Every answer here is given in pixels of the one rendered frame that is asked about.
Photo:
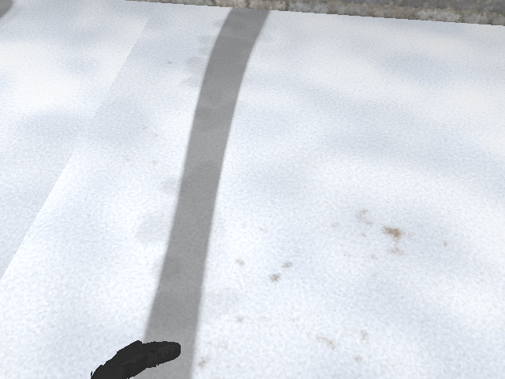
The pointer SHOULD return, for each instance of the robot left hand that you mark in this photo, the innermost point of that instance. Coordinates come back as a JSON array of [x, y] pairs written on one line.
[[136, 357]]

